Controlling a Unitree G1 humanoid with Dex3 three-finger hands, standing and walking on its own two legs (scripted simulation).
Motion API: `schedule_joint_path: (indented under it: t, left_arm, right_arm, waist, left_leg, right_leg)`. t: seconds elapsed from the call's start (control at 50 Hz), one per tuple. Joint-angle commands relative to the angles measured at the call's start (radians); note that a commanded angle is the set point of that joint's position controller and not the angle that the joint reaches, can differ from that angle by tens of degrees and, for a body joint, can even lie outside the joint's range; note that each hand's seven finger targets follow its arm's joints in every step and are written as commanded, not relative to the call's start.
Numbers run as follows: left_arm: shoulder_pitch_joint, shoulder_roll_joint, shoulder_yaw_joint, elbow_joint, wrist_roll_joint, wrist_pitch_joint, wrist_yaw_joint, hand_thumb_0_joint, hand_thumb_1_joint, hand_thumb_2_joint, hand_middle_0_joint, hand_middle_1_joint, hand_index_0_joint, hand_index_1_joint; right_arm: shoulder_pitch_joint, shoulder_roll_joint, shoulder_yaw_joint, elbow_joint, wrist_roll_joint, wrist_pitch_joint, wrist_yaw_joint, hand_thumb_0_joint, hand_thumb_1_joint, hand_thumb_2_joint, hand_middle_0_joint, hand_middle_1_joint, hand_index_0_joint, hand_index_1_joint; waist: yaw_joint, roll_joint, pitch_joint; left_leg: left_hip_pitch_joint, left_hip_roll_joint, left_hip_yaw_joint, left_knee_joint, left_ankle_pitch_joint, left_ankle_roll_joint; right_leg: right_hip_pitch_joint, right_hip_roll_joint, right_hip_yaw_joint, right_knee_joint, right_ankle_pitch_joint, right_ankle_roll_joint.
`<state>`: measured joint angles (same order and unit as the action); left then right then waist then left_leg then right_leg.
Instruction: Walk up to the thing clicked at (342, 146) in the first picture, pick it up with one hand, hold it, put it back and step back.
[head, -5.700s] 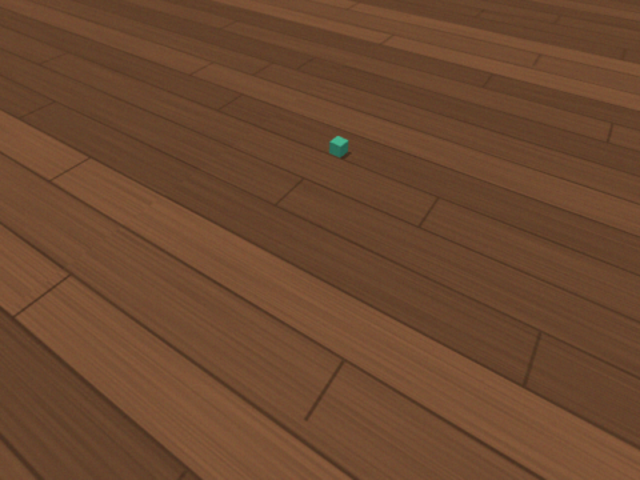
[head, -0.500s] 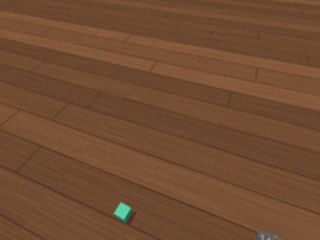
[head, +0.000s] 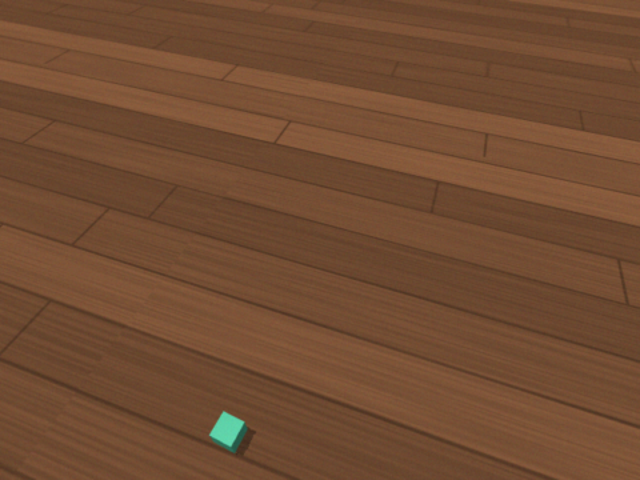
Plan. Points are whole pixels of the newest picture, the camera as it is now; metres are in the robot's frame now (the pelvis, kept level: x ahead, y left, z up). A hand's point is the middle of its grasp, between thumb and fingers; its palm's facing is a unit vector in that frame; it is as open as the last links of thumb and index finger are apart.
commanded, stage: walk up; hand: left
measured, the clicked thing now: (229, 432) +0.40 +0.24 -0.75
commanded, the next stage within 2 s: stand in 0.54 s
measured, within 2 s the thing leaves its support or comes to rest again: neither
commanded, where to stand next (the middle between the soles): +0.02 -0.01 m, yaw +0 degrees
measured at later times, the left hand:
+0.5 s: hand out of the picture +0.08 +0.26 -0.16, palm faces +0.01 -0.95 -0.32, open 7.4 cm
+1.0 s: hand out of the picture +0.08 +0.26 -0.16, palm faces -0.02 -0.94 -0.34, open 7.4 cm
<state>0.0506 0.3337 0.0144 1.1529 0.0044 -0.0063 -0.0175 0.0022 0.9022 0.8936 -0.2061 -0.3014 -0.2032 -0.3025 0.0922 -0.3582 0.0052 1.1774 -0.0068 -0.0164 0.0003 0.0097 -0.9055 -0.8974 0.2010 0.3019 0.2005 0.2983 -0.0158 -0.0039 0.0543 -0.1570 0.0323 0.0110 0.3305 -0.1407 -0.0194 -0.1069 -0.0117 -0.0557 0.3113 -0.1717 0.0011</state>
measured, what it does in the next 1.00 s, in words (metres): stands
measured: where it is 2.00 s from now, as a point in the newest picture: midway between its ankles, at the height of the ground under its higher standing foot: outside the picture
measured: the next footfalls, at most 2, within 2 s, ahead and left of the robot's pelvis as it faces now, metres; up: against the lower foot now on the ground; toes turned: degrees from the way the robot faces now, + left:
none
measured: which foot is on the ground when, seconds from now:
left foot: down 0.00-1.00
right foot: down 0.00-1.00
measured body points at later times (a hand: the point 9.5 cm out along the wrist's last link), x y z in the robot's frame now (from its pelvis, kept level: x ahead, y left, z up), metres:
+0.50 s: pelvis +0.00 +0.01 +0.00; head +0.01 +0.01 +0.45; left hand +0.08 +0.31 -0.14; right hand +0.09 -0.29 -0.13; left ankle +0.03 +0.13 -0.75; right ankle +0.00 -0.12 -0.75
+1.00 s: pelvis +0.01 +0.01 +0.00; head +0.02 +0.01 +0.45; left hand +0.08 +0.31 -0.13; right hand +0.09 -0.29 -0.13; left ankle +0.03 +0.13 -0.75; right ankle +0.00 -0.12 -0.75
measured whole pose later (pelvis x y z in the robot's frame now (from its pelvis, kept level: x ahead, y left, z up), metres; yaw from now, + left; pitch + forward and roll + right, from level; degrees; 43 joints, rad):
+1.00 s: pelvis +0.01 +0.01 +0.00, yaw +0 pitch -2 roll +0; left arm 0.11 0.34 0.00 1.14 0.01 -0.01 -0.01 0.00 0.90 0.89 -0.21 -0.30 -0.20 -0.30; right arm 0.09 -0.35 0.01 1.15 -0.01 -0.01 0.01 0.01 -0.91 -0.90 0.20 0.30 0.20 0.30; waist 0.00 0.01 0.04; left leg -0.13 0.01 0.01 0.31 -0.15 -0.01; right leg -0.08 -0.03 -0.05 0.30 -0.19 0.02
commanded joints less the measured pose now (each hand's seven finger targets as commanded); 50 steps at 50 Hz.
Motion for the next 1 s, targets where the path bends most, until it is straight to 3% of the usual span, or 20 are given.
schedule_joint_path:
  t: [0.0, 0.4, 0.56, 0.7, 0.98]
  left_arm:
    - [-0.042, 0.219, 0.04, -0.055, -0.001, -0.014, 0.016, 0.0, 0.9, 0.9, -0.2, -0.3, -0.2, -0.3]
    - [-0.019, 0.212, 0.04, -0.049, 0.001, -0.012, 0.015, 0.0, 0.9, 0.9, -0.2, -0.3, -0.2, -0.3]
    - [0.004, 0.219, 0.032, -0.05, 0.008, -0.019, 0.02, 0.0, 0.9, 0.9, -0.2, -0.3, -0.2, -0.3]
    - [0.008, 0.219, 0.028, -0.06, 0.007, -0.024, 0.023, 0.0, 0.9, 0.9, -0.2, -0.3, -0.2, -0.3]
    - [0.017, 0.222, 0.023, -0.066, 0.006, -0.023, 0.025, 0.0, 0.9, 0.9, -0.2, -0.3, -0.2, -0.3]
  right_arm:
    - [-0.061, -0.209, -0.035, -0.066, 0.0, -0.028, -0.012, 0.0, -0.9, -0.9, 0.2, 0.3, 0.2, 0.3]
    - [-0.057, -0.203, -0.039, -0.071, -0.001, -0.025, -0.011, 0.0, -0.9, -0.9, 0.2, 0.3, 0.2, 0.3]
    - [-0.067, -0.204, -0.041, -0.08, -0.006, -0.016, -0.008, 0.0, -0.9, -0.9, 0.2, 0.3, 0.2, 0.3]
    - [-0.066, -0.202, -0.04, -0.089, -0.004, -0.016, -0.006, 0.0, -0.9, -0.9, 0.2, 0.3, 0.2, 0.3]
    - [-0.054, -0.206, -0.037, -0.086, -0.003, -0.015, -0.007, 0.0, -0.9, -0.9, 0.2, 0.3, 0.2, 0.3]
  waist:
    - [0.016, 0.018, -0.117]
    - [0.015, 0.003, -0.097]
    - [0.017, 0.022, -0.083]
    - [0.017, 0.014, -0.097]
    - [0.019, 0.004, -0.079]
  left_leg:
    - [0.013, 0.104, -0.094, -0.057, 0.096, 0.034]
    - [0.032, 0.102, -0.095, -0.065, 0.095, 0.035]
    - [0.036, 0.105, -0.105, -0.069, 0.042, 0.034]
    - [0.046, 0.108, -0.103, -0.057, 0.123, 0.036]
    - [0.035, 0.105, -0.103, -0.063, 0.12, 0.032]
  right_leg:
    - [0.053, -0.13, 0.109, -0.049, 0.097, -0.017]
    - [0.025, -0.125, 0.1, -0.058, 0.072, -0.011]
    - [0.004, -0.135, 0.106, -0.074, 0.031, -0.011]
    - [0.015, -0.138, 0.1, -0.064, 0.079, -0.008]
    - [0.023, -0.138, 0.097, -0.062, 0.08, -0.008]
